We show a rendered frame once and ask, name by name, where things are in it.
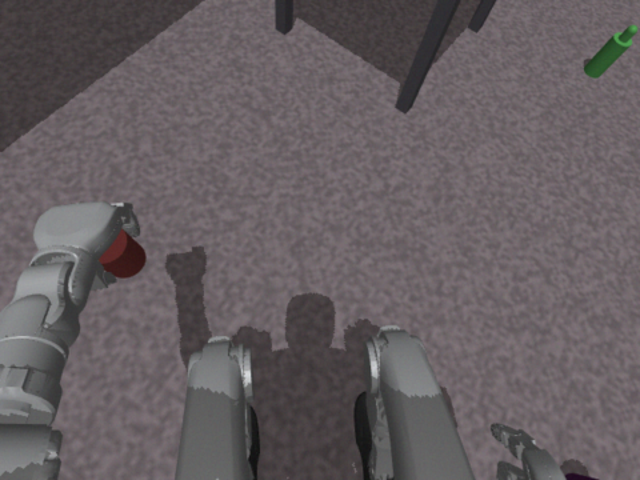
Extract left robot arm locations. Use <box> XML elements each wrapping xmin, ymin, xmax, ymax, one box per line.
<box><xmin>0</xmin><ymin>245</ymin><xmax>97</xmax><ymax>480</ymax></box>

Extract left robot hand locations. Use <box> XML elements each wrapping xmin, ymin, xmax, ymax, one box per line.
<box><xmin>33</xmin><ymin>201</ymin><xmax>140</xmax><ymax>291</ymax></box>

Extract right robot foot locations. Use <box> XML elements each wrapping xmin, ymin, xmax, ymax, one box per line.
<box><xmin>354</xmin><ymin>391</ymin><xmax>394</xmax><ymax>480</ymax></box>

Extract right robot hand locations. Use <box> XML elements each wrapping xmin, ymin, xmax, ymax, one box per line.
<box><xmin>490</xmin><ymin>423</ymin><xmax>567</xmax><ymax>480</ymax></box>

